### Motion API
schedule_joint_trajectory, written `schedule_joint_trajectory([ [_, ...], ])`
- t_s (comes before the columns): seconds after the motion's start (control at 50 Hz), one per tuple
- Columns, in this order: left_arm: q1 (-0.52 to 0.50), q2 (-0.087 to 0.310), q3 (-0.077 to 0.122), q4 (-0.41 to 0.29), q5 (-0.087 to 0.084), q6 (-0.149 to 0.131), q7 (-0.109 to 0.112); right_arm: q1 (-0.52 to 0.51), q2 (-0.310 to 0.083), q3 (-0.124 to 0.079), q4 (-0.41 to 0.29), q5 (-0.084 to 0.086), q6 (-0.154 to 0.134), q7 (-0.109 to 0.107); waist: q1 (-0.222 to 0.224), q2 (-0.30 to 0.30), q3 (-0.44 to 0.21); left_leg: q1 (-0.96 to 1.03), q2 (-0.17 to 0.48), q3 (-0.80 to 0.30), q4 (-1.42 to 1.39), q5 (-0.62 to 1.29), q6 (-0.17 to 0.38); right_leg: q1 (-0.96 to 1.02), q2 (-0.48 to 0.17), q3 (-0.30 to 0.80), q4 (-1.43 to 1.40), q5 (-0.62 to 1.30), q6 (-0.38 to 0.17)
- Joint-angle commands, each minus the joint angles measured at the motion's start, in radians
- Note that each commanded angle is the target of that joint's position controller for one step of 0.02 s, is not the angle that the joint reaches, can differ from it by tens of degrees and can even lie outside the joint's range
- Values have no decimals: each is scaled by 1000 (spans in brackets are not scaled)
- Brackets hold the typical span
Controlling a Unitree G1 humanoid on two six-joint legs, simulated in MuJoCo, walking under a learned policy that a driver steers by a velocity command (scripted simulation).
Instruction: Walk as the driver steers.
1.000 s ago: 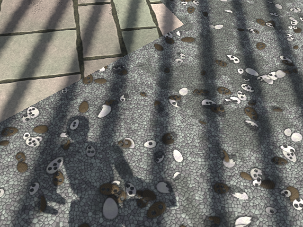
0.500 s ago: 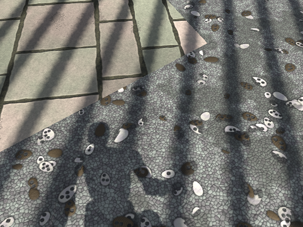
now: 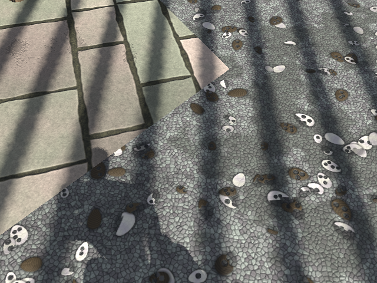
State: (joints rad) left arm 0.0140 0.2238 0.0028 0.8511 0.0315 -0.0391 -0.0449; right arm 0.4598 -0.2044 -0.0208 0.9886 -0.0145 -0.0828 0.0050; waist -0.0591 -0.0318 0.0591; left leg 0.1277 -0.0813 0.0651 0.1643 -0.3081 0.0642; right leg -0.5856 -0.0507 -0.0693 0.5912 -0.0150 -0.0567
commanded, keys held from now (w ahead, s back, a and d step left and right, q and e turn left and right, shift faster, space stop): w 0.24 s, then w+q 0.38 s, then q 0.30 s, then no key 0.08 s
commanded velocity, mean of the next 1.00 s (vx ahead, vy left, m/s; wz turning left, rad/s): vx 0.40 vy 0.00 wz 0.31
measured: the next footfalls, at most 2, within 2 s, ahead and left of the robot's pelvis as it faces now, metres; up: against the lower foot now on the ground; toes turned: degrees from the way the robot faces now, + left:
right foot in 0.06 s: +0.22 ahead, -0.09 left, +0.00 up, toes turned -3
left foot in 0.64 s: +0.50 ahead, +0.09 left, +0.00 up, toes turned +15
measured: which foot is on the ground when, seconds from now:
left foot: down 0.00-0.08, up 0.10-0.62, down 0.64-1.00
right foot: up 0.00-0.04, down 0.06-0.62, up 0.64-1.00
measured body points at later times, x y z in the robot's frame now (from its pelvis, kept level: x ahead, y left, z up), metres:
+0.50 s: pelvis +0.28 -0.02 +0.01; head +0.30 -0.02 +0.45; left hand +0.22 +0.22 -0.14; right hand +0.44 -0.24 -0.12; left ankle +0.43 +0.12 -0.69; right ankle +0.18 -0.09 -0.74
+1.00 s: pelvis +0.49 +0.04 +0.01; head +0.53 +0.07 +0.45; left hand +0.55 +0.33 -0.12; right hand +0.62 -0.22 -0.12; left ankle +0.46 +0.08 -0.74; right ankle +0.64 -0.08 -0.67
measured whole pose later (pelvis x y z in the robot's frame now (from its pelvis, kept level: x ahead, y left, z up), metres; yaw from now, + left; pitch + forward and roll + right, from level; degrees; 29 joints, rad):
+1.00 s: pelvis +0.49 +0.04 +0.01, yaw +22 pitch +1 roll +0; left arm 0.09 0.25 0.03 0.80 0.03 0.00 0.02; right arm 0.30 -0.27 -0.07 0.88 -0.01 -0.01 -0.01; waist -0.05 -0.04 0.09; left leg -0.19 -0.16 -0.09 0.38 -0.19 0.12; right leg -0.63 -0.06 0.05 0.91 -0.21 0.05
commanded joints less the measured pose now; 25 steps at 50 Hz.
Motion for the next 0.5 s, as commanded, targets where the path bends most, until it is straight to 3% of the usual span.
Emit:
schedule_joint_trajectory([
  [0.02,5,98,28,-53,-2,-22,13,7,-170,-34,-19,-8,-3,-15,65,108,8,-11,304,-83,119,878,96,115,55,-18,-52,-95,-47],
  [0.04,110,116,39,-20,-1,-28,21,-2,-179,-37,-16,-12,2,-15,108,113,-52,-3,293,-72,251,983,84,232,88,-27,-79,-132,-68],
  [0.06,274,139,52,33,7,-37,31,-10,-178,-35,-16,-9,7,-14,176,90,-141,-71,257,-40,448,939,66,441,91,-24,-135,-102,-97],
  [0.08,445,215,75,64,31,-43,46,-4,-146,-23,-46,0,5,-11,226,6,-266,-272,213,-9,742,616,51,701,-114,197,-139,-201,-150],
  [0.1,465,295,98,68,38,-34,48,123,-38,-5,-60,33,5,0,149,-225,-369,-650,11,8,1110,-178,8,940,-391,711,-239,-256,-296],
  [0.12,396,240,92,63,-9,-25,39,41,-155,-34,-51,8,10,-10,156,-59,-310,-736,43,-131,1176,-186,28,869,-340,741,-298,-287,-275],
  [0.14,300,185,78,51,-19,-27,38,-42,-154,-38,-78,10,3,-7,119,-36,-162,-764,93,-135,1145,-87,35,728,-303,557,-318,-243,-242],
  [0.16,254,132,65,50,-14,-36,35,-82,-136,-34,-83,9,-3,-4,98,4,-94,-733,126,-128,1091,-26,34,611,-257,452,-354,-126,-216],
  [0.2,236,83,50,73,-16,-49,41,-74,-110,-31,-73,-17,20,7,42,-12,-53,-642,163,-121,1002,11,14,477,-178,310,-397,-16,-161],
  [0.24,277,88,50,98,-20,-65,41,-75,-84,-28,-72,-23,40,20,27,-16,-55,-621,165,-101,967,26,-6,448,-162,259,-424,59,-164],
  [0.3,319,120,58,118,-19,-78,43,-169,-85,-29,-98,-18,58,29,33,-9,-5,-716,178,-102,901,117,-26,444,-154,170,-485,28,-153],
  [0.4,367,103,48,135,-17,-78,48,-337,-74,-21,-153,-7,52,33,70,-13,35,-777,161,-74,676,297,-32,492,-124,38,-501,104,-105],
  [0.5,447,106,44,168,-11,-72,66,-473,-61,-8,-209,-13,45,38,114,-16,56,-777,137,16,495,306,6,642,-162,-40,-451,276,-90],
])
